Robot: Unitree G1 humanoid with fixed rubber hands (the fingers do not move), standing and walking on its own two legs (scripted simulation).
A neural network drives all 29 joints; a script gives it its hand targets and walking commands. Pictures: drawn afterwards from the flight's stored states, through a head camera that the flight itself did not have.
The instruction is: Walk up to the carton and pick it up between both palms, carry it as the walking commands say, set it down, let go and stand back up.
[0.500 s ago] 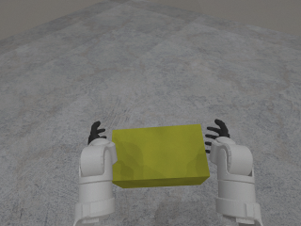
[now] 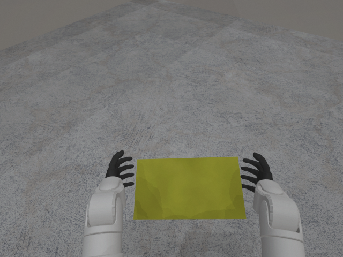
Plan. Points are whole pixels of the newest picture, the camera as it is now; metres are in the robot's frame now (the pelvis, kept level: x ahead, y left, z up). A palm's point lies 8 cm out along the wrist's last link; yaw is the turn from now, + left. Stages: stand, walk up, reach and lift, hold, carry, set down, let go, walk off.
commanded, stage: carry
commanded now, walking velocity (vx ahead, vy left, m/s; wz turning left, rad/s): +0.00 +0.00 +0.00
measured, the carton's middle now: (187, 190) +0.31 +0.00 -0.08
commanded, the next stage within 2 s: none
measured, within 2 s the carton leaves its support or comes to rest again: neither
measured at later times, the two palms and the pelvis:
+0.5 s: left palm (115, 198) +0.24 +0.16 +0.04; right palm (274, 207) +0.23 -0.18 +0.03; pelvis -0.03 +0.00 +0.00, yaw +1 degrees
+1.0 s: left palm (126, 211) +0.21 +0.13 +0.04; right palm (293, 222) +0.20 -0.21 +0.03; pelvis -0.06 -0.03 +0.00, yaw +1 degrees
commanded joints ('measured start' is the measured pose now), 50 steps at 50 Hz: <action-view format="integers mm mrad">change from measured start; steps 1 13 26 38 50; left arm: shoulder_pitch -346 -392 -482 -522 -499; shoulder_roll -849 -760 -796 -845 -854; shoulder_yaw -698 -672 -631 -639 -642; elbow -167 -3 97 77 65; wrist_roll -321 -240 -218 -233 -227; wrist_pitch -58 -207 -208 -203 -199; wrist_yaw -291 -320 -339 -353 -355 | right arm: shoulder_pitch -408 -463 -566 -601 -601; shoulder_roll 861 792 838 880 883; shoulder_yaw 755 711 662 667 684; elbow -194 -51 69 62 39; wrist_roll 345 246 254 273 279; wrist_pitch -29 -195 -185 -177 -173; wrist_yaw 304 342 371 390 395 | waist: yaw -10 -12 -22 -28 -30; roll -166 -39 -20 -22 -38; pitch -415 -301 -195 -218 -244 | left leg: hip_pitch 45 212 163 152 139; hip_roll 15 106 103 111 106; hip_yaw -46 -123 -158 -161 -150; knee -101 -117 -198 -202 -184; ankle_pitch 402 738 451 344 279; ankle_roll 21 16 20 14 5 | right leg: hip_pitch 341 113 53 65 92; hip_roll -129 -91 -75 -88 -105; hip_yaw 111 81 91 105 122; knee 16 13 -71 -93 -105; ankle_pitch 1185 751 390 399 471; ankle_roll -85 -42 -42 -44 -48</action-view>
